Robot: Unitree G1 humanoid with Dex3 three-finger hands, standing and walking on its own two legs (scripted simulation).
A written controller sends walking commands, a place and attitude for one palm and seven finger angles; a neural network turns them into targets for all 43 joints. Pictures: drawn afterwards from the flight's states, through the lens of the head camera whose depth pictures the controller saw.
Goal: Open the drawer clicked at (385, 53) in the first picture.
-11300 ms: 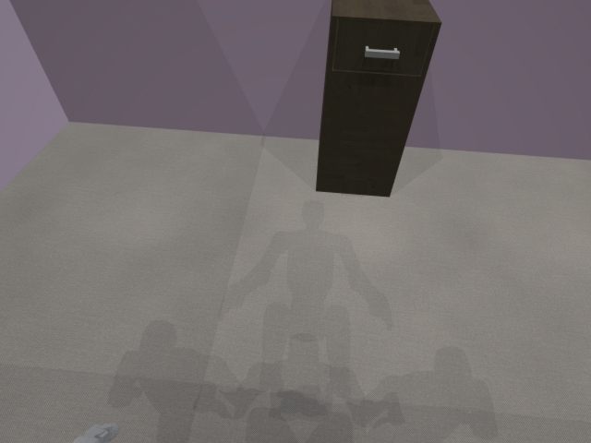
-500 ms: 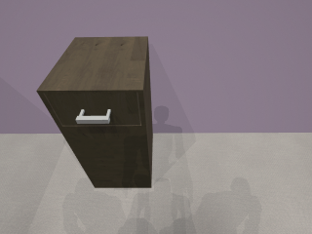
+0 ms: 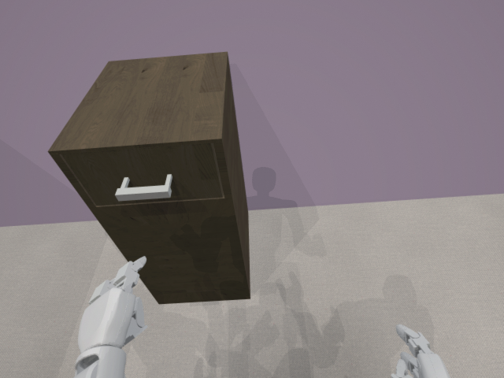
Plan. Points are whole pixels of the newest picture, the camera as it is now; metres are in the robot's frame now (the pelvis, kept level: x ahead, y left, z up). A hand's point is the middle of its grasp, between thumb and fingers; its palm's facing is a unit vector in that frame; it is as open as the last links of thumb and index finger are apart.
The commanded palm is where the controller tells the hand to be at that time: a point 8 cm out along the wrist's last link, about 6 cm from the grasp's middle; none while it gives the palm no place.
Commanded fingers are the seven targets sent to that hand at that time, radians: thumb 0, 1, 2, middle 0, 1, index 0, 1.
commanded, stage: raise the hand with hooked fingers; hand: left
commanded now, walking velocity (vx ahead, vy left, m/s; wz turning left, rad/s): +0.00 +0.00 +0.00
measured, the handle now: (145, 186) +0.53 +0.28 -0.02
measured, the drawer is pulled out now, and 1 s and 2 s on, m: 0.00 0.00 0.00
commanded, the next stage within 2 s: move the hooked fingers above the handle in 1.64 s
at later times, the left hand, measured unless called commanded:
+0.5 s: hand (132, 303) +0.24 +0.21 +0.01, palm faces +0.10 -0.09 -0.99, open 10.6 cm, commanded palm +0.19 +0.21 +0.05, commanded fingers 0.00 -0.01 0.51 -0.27 -0.88 -0.27 -0.88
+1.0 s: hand (120, 262) +0.29 +0.22 +0.06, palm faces +0.09 -0.09 -0.99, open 13.3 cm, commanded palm +0.26 +0.23 +0.12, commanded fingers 0.00 -0.50 0.30 -0.30 -1.20 -0.30 -1.20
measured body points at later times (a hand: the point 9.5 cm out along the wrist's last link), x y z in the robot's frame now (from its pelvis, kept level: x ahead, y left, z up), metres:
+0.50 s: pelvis +0.01 -0.03 -0.02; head +0.04 -0.07 +0.43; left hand +0.23 +0.21 +0.07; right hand +0.23 -0.21 -0.12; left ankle -0.03 +0.09 -0.72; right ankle +0.02 -0.11 -0.72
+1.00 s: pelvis +0.00 +0.00 +0.01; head +0.01 -0.04 +0.45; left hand +0.27 +0.23 +0.12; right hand +0.21 -0.24 -0.09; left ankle -0.03 +0.10 -0.72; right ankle +0.02 -0.11 -0.72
